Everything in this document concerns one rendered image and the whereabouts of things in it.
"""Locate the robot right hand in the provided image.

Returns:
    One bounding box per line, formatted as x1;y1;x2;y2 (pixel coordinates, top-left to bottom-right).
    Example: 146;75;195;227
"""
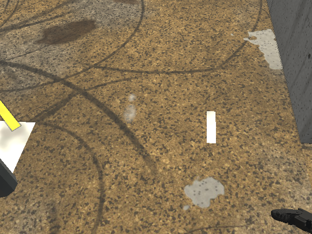
271;208;312;234

